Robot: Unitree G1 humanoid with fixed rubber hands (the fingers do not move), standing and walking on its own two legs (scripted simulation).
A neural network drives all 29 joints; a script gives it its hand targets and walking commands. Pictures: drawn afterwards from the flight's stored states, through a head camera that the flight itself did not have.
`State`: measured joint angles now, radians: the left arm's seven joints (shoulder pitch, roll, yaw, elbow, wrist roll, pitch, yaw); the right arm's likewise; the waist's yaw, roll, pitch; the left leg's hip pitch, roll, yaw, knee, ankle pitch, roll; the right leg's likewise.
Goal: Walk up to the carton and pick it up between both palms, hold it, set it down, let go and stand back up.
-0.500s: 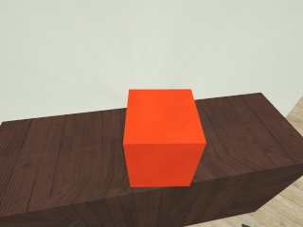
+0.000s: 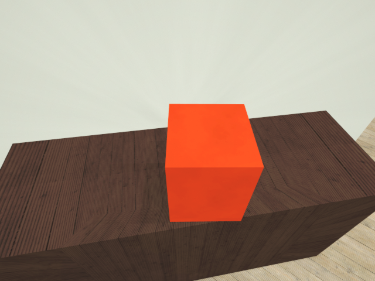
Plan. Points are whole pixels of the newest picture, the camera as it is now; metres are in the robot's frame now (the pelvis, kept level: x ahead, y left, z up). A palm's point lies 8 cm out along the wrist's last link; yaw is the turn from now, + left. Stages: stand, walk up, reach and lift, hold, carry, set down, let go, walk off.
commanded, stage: stand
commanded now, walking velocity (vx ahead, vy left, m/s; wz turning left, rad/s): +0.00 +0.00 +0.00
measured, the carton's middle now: (206, 164) +0.42 -0.03 -0.02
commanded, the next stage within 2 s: none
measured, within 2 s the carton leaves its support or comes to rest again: neither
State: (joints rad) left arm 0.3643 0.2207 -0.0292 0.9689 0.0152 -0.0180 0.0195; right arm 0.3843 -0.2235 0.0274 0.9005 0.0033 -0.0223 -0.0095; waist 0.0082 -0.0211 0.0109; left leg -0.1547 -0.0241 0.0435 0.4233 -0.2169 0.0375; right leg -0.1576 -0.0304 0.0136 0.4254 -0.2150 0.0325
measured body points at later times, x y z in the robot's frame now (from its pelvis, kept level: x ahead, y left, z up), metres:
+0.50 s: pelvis -0.01 +0.00 +0.00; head -0.02 +0.01 +0.45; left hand -0.03 +0.24 -0.16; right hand -0.01 -0.24 -0.15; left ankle +0.01 +0.09 -0.74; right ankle +0.01 -0.14 -0.74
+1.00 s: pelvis +0.01 -0.02 +0.00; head +0.00 -0.02 +0.45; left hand -0.03 +0.21 -0.16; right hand -0.01 -0.25 -0.15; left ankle +0.01 +0.10 -0.74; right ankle +0.01 -0.14 -0.74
